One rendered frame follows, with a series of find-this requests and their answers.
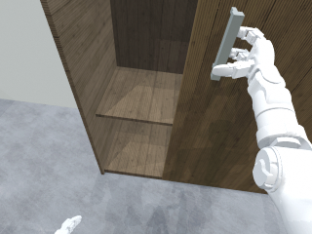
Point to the right robot hand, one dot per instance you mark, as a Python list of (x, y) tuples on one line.
[(261, 52)]

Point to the left robot hand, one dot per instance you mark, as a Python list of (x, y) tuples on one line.
[(68, 226)]

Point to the right robot upper arm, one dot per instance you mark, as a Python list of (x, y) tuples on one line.
[(286, 175)]

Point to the handle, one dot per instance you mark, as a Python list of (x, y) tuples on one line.
[(228, 40)]

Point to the wardrobe door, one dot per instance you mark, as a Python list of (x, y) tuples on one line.
[(213, 138)]

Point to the right robot forearm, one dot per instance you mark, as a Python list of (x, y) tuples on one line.
[(273, 110)]

